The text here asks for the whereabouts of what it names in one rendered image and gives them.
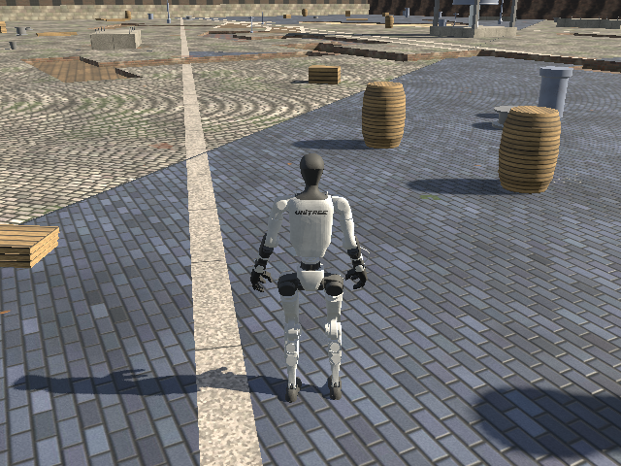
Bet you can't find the robot right hand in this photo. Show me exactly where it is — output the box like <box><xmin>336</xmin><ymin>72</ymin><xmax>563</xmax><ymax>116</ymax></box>
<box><xmin>345</xmin><ymin>267</ymin><xmax>368</xmax><ymax>289</ymax></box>

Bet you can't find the right robot forearm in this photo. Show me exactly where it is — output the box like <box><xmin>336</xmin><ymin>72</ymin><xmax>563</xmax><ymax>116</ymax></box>
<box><xmin>347</xmin><ymin>235</ymin><xmax>365</xmax><ymax>272</ymax></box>

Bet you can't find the right robot upper arm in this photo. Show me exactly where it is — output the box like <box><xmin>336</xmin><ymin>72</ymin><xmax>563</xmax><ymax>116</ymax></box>
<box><xmin>332</xmin><ymin>196</ymin><xmax>357</xmax><ymax>250</ymax></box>

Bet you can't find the left robot forearm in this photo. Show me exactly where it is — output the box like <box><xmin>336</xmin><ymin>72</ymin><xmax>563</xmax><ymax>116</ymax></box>
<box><xmin>253</xmin><ymin>233</ymin><xmax>274</xmax><ymax>273</ymax></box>

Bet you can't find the right robot foot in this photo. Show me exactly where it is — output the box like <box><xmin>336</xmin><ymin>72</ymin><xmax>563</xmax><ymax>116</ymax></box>
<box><xmin>328</xmin><ymin>375</ymin><xmax>342</xmax><ymax>400</ymax></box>

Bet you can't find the robot left hand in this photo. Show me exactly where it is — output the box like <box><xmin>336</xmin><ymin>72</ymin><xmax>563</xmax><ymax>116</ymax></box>
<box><xmin>250</xmin><ymin>269</ymin><xmax>273</xmax><ymax>292</ymax></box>

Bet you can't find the robot left thigh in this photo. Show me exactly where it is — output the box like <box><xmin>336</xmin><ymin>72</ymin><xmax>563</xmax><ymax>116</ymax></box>
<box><xmin>278</xmin><ymin>272</ymin><xmax>302</xmax><ymax>341</ymax></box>

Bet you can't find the left robot upper arm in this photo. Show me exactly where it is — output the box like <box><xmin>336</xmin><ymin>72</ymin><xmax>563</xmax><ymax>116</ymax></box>
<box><xmin>264</xmin><ymin>195</ymin><xmax>291</xmax><ymax>248</ymax></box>

